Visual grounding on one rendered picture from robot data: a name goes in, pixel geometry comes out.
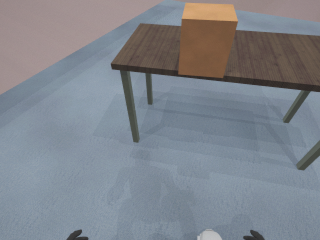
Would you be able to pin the robot right thigh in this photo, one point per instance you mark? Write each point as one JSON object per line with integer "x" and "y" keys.
{"x": 209, "y": 235}

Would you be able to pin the left robot hand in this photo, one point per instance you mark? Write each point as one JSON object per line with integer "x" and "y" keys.
{"x": 75, "y": 234}

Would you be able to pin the right robot hand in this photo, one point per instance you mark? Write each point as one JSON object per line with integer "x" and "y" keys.
{"x": 255, "y": 236}

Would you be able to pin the carton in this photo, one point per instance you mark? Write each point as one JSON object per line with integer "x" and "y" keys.
{"x": 207, "y": 33}

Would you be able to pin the table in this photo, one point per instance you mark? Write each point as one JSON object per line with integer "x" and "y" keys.
{"x": 280, "y": 60}

